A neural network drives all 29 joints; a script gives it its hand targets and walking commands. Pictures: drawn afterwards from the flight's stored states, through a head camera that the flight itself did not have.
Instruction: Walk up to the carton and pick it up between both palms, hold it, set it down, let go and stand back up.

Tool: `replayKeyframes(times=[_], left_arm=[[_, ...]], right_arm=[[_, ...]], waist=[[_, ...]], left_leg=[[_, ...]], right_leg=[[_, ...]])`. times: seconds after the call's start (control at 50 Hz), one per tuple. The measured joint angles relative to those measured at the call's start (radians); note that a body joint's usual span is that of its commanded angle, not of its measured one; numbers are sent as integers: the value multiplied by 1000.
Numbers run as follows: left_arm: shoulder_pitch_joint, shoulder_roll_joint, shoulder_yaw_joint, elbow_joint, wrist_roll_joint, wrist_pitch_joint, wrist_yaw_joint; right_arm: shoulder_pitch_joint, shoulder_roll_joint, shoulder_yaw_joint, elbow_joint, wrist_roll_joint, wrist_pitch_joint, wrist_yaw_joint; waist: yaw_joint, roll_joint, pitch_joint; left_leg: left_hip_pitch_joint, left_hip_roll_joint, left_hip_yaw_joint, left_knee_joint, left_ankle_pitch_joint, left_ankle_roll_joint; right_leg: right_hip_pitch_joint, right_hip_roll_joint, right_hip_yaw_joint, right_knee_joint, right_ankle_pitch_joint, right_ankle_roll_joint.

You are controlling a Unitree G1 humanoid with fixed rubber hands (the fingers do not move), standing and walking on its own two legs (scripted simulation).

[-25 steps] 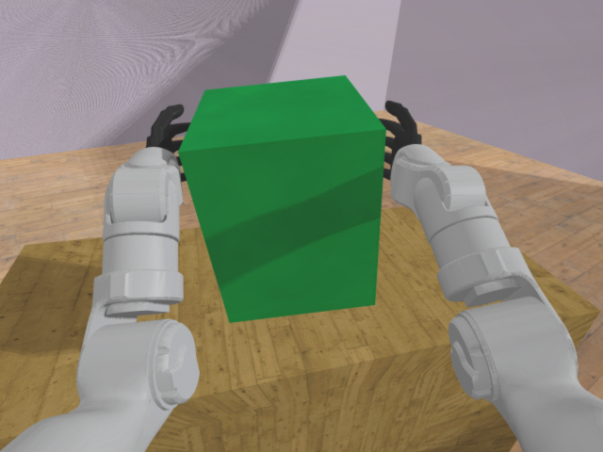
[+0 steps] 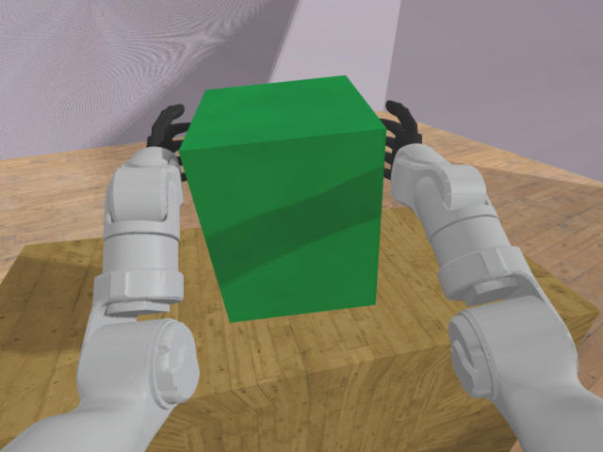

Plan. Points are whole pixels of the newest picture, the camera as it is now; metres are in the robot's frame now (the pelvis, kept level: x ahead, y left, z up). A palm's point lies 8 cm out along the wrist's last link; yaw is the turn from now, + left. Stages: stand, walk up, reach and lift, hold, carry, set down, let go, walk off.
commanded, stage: hold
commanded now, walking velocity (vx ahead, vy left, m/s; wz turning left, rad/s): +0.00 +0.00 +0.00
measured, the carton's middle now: (289, 195) +0.40 +0.00 +0.25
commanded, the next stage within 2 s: none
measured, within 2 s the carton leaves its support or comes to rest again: neither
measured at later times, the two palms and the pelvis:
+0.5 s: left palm (162, 163) +0.37 +0.16 +0.31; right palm (404, 160) +0.36 -0.14 +0.32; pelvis +0.00 +0.00 +0.00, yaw +0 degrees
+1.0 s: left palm (163, 163) +0.37 +0.15 +0.31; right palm (404, 160) +0.36 -0.14 +0.32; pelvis +0.00 +0.00 +0.00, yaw +0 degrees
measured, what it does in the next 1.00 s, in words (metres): stands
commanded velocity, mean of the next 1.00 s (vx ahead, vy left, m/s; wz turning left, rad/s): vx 0.00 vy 0.00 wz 0.00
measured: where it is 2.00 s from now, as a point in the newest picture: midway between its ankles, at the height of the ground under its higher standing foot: outside the picture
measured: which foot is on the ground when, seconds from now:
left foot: down 0.00-1.00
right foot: down 0.00-1.00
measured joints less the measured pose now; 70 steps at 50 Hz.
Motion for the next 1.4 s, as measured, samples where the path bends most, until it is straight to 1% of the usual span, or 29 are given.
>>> replayKeyframes(times=[1.4], left_arm=[[0,-1,-2,6,-4,-4,4]], right_arm=[[1,-5,7,1,5,6,-2]], waist=[[0,2,-7]], left_leg=[[-3,-2,-7,2,-2,0]], right_leg=[[-1,3,8,-3,0,0]])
